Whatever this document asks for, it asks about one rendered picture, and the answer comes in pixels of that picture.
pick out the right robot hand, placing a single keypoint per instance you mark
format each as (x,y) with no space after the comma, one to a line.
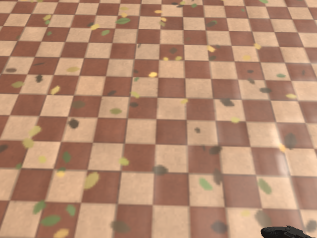
(283,232)

